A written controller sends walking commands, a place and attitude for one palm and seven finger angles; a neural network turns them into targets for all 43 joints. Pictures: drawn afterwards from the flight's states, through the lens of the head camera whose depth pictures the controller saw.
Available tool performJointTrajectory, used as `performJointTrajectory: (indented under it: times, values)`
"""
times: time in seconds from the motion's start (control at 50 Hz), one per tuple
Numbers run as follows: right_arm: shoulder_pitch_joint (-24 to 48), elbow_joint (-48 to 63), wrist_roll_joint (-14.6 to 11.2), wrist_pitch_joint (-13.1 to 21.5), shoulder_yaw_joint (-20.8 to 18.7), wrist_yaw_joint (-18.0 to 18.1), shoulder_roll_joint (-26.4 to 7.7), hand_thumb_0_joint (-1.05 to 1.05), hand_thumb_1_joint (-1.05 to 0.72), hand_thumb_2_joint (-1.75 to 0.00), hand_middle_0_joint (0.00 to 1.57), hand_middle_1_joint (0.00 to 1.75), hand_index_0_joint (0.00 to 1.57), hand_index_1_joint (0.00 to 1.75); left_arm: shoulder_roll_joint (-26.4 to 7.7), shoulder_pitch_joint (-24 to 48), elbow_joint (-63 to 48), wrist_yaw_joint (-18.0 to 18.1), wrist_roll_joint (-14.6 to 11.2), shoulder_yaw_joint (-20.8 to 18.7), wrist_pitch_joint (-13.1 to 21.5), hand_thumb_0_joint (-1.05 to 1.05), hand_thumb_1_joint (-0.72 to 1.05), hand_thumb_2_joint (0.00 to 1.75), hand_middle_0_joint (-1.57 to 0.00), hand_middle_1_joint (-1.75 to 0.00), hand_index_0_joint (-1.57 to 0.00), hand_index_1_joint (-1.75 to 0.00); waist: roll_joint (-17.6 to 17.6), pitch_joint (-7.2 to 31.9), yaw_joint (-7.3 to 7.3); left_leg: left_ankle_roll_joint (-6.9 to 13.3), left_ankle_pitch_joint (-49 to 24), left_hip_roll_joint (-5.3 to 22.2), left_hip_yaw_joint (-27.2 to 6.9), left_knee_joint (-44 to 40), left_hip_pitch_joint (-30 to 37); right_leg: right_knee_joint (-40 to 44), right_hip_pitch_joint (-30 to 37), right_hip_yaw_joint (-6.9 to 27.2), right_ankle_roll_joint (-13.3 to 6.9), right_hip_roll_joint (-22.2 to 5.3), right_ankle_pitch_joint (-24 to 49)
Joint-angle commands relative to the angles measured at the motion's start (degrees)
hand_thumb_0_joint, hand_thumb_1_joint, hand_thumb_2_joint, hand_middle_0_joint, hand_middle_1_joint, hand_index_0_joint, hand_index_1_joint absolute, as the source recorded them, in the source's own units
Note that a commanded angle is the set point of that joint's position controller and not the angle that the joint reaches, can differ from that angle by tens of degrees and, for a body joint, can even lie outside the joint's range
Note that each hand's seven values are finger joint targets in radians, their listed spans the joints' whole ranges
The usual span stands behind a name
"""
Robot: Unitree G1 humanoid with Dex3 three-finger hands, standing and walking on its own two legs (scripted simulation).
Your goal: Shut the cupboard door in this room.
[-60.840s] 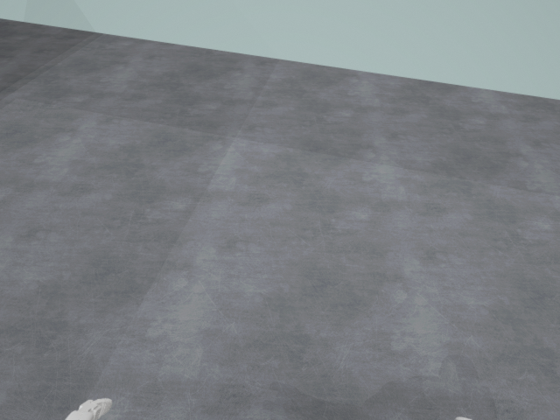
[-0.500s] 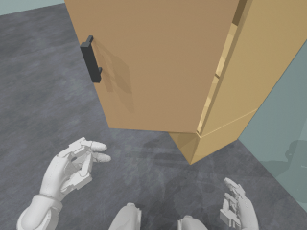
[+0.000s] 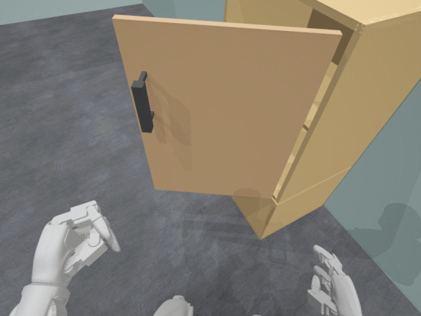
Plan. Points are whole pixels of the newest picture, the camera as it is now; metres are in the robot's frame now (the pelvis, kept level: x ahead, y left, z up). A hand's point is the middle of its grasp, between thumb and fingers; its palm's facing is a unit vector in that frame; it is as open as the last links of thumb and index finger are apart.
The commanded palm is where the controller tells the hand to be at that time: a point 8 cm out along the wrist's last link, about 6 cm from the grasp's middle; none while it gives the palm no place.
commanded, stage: raise the hand and make a fist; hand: left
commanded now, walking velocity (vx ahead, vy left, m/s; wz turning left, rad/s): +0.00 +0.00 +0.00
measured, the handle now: (145, 102) +0.53 +0.20 +0.10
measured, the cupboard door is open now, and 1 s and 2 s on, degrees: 58 58 58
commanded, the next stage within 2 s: bring the fist close to the handle in 0.72 s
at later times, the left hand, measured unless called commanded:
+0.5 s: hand (114, 231) +0.23 +0.18 +0.09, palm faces -0.04 -1.00 -0.02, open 3.1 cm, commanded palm +0.21 +0.24 +0.10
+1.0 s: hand (116, 215) +0.25 +0.18 +0.10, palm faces +0.06 -1.00 -0.05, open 3.1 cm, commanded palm +0.24 +0.23 +0.10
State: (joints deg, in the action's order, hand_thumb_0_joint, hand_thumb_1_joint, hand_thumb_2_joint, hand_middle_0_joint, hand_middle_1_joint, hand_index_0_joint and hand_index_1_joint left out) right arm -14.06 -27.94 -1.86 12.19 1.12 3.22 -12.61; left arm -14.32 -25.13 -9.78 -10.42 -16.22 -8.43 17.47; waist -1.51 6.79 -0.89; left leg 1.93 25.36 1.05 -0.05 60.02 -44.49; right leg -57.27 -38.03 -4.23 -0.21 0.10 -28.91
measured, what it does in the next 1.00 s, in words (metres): stands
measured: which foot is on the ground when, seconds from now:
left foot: down 0.00-1.00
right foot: down 0.00-1.00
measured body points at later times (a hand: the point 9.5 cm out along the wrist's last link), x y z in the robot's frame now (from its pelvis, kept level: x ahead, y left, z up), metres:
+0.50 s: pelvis +0.01 +0.00 +0.02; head +0.03 -0.01 +0.47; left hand +0.23 +0.23 +0.09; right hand +0.17 -0.24 -0.06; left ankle +0.05 +0.09 -0.67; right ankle +0.00 -0.12 -0.67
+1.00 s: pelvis +0.00 -0.03 +0.01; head +0.03 -0.03 +0.46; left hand +0.24 +0.23 +0.10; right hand +0.18 -0.26 -0.06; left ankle +0.05 +0.09 -0.67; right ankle +0.00 -0.12 -0.67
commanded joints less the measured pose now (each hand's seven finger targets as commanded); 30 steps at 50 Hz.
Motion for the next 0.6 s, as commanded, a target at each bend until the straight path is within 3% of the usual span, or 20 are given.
performJointTrajectory:
  times: [0.0,0.04,0.08,0.14,0.2,0.24,0.26,0.3,0.36,0.42,0.44,0.52,0.54,0.58]
  values:
    - [1.3,8.2,-0.3,2.1,-2.4,0.2,-8.2,0.00,-0.90,-0.90,0.20,0.30,0.20,0.30,-2.4,3.7,-8.6,-0.6,0.5,1.0,1.7,0.00,0.90,0.90,-1.30,-1.50,-1.30,-1.50,-2.6,4.0,1.71,-1.0,-4.8,0.5,-5.4,-14.5,12.3,9.1,-1.0,-1.0,-1.3,2.4,8.9]
    - [0.9,8.4,-0.7,1.8,-2.1,0.3,-8.8,0.00,-0.90,-0.90,0.20,0.30,0.20,0.30,-3.4,4.7,-5.5,-2.5,1.2,1.7,-0.8,0.00,0.90,0.90,-1.30,-1.50,-1.30,-1.50,-1.9,1.9,1.92,-0.7,-2.8,0.4,-5.6,-15.4,11.6,10.6,-0.5,-0.5,-1.3,2.3,8.0]
    - [0.9,9.1,-0.8,1.9,-1.9,0.5,-9.1,0.00,-0.90,-0.90,0.20,0.30,0.20,0.30,-5.1,7.1,-6.8,-3.7,1.2,1.0,-2.2,0.00,0.90,0.90,-1.30,-1.50,-1.30,-1.50,-2.7,3.3,1.60,-0.7,-3.3,0.3,-5.5,-15.9,12.8,11.2,0.9,-0.3,-1.3,2.1,8.4]
    - [1.2,9.2,-0.5,1.8,-1.6,0.9,-8.8,0.00,-0.90,-0.90,0.20,0.30,0.20,0.30,-10.3,9.6,-9.5,-2.8,0.4,-5.4,-2.2,0.00,0.90,0.90,-1.30,-1.50,-1.30,-1.50,-2.4,7.0,0.01,-0.7,-6.0,-0.1,-5.1,-16.1,14.8,11.7,4.4,0.1,-1.6,2.3,10.0]
    - [1.9,9.3,-0.3,2.2,-1.1,0.8,-7.8,0.00,-0.90,-0.90,0.20,0.30,0.20,0.30,-9.4,11.4,-13.9,-1.3,-1.2,-6.9,0.5,0.00,0.90,0.90,-1.30,-1.50,-1.30,-1.50,-4.5,9.9,-0.72,-1.0,-9.4,-0.3,-4.6,-16.3,17.7,11.5,6.2,0.0,-1.9,2.2,12.4]
    - [1.9,8.3,-0.2,2.4,-0.9,0.5,-7.9,0.00,-0.90,-0.90,0.20,0.30,0.20,0.30,-9.8,11.5,-13.7,-0.4,-1.2,-7.3,1.7,0.00,0.90,0.90,-1.30,-1.50,-1.30,-1.50,-5.9,9.4,-0.86,-1.2,-10.3,-0.2,-4.7,-16.4,17.7,11.4,6.3,-0.1,-2.1,2.4,12.9]
    - [1.9,8.1,-0.3,2.6,-0.8,0.3,-7.7,0.00,-0.90,-0.90,0.20,0.30,0.20,0.30,-7.8,11.2,-12.9,-0.5,-1.2,-5.6,1.8,0.00,0.90,0.90,-1.30,-1.50,-1.30,-1.50,-6.4,8.7,-0.35,-1.3,-10.3,-0.1,-4.6,-16.5,18.0,11.4,5.8,-0.3,-2.0,2.3,13.0]
    - [1.7,7.4,-0.5,2.9,-0.9,0.1,-8.2,0.00,-0.90,-0.90,0.20,0.30,0.20,0.30,-6.1,10.8,-9.7,-1.3,-0.7,-3.0,1.1,0.00,0.90,0.90,-1.30,-1.50,-1.30,-1.50,-5.0,6.1,0.81,-1.2,-8.6,0.0,-4.8,-16.9,17.4,12.3,4.6,-0.4,-1.6,2.2,12.0]
    - [1.3,7.2,-1.0,3.0,-1.3,0.2,-8.9,0.00,-0.90,-0.90,0.20,0.30,0.20,0.30,-4.4,7.3,-3.2,-4.0,-0.7,-0.6,-2.4,0.00,0.90,0.90,-1.30,-1.50,-1.30,-1.50,-0.7,3.4,1.10,-0.7,-7.4,-0.3,-4.0,-17.0,14.7,14.2,5.2,0.2,-1.2,1.8,11.4]
    - [1.5,7.8,-1.2,3.1,-1.8,0.5,-9.4,0.00,-0.90,-0.90,0.20,0.30,0.20,0.30,-6.4,7.8,-3.7,-5.4,-1.3,-2.5,-4.3,0.00,0.90,0.90,-1.30,-1.50,-1.30,-1.50,1.1,4.6,0.30,-0.5,-8.7,-0.8,-3.2,-16.8,14.7,14.9,7.0,0.9,-0.9,1.4,12.5]
    - [1.6,7.5,-0.9,3.1,-1.8,0.6,-9.5,0.00,-0.90,-0.90,0.20,0.30,0.20,0.30,-8.7,8.1,-4.1,-5.0,-1.2,-4.8,-4.2,0.00,0.90,0.90,-1.30,-1.50,-1.30,-1.50,1.6,5.4,-0.29,-0.5,-9.8,-0.9,-3.2,-16.6,14.7,14.7,8.2,1.1,-1.1,1.5,13.2]
    - [2.2,7.7,-0.5,3.4,-1.7,0.5,-8.3,0.00,-0.90,-0.90,0.20,0.30,0.20,0.30,-9.3,11.0,-10.4,-2.2,-2.2,-7.8,0.5,0.00,0.90,0.90,-1.30,-1.50,-1.30,-1.50,-0.7,9.4,-1.13,-0.7,-12.8,-1.1,-2.4,-15.9,16.8,13.3,9.2,1.4,-1.3,1.4,15.3]
    - [2.0,7.1,-0.2,3.4,-1.8,0.5,-8.4,0.00,-0.90,-0.90,0.20,0.30,0.20,0.30,-10.9,11.7,-11.4,-1.1,-1.9,-9.1,1.8,0.00,0.90,0.90,-1.30,-1.50,-1.30,-1.50,-1.8,9.5,-1.29,-0.7,-13.5,-1.0,-2.4,-15.5,16.8,12.9,9.3,1.6,-1.4,1.6,16.1]
    - [1.8,6.5,-0.2,3.7,-1.6,0.0,-7.9,0.00,-0.90,-0.90,0.20,0.30,0.20,0.30,-8.4,11.4,-10.1,-0.5,-1.6,-6.8,3.8,0.00,0.90,0.90,-1.30,-1.50,-1.30,-1.50,-2.2,8.4,-0.44,-0.8,-13.2,-1.0,-2.1,-15.1,16.3,12.5,8.0,1.5,-1.3,1.4,15.9]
